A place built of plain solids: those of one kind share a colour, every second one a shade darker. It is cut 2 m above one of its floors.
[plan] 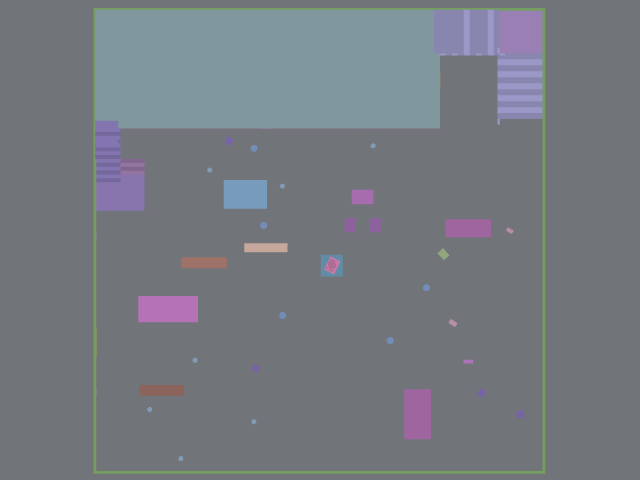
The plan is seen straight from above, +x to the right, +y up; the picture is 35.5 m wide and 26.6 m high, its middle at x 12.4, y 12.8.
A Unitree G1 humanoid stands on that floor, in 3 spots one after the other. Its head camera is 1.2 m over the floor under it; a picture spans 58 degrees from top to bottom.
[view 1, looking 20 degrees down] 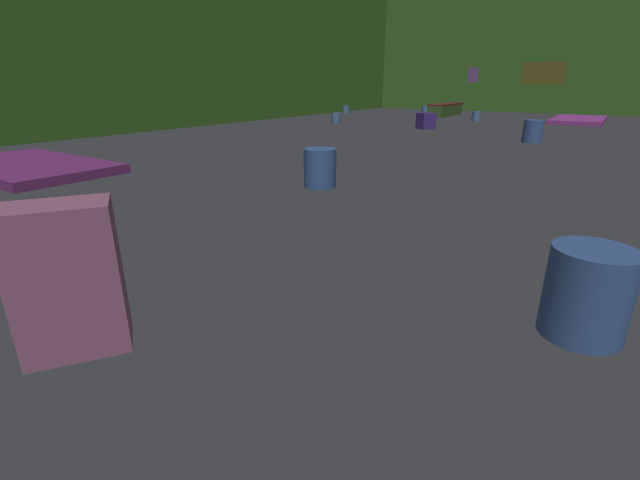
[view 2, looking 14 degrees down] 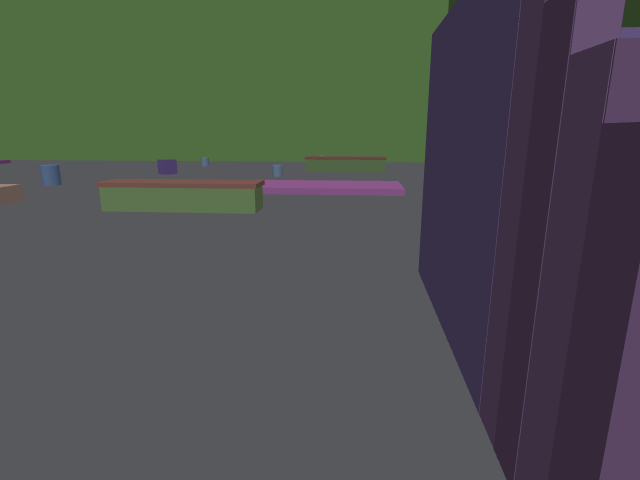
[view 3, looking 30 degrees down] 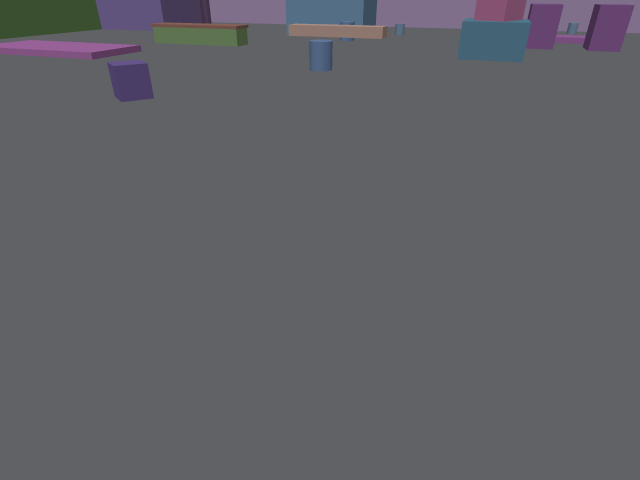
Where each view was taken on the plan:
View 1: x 20.61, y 10.14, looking -146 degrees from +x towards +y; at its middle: ground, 3.51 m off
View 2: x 3.23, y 18.14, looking -85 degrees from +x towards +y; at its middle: ground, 4.96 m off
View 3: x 13.05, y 1.10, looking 110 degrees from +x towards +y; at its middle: ground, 2.40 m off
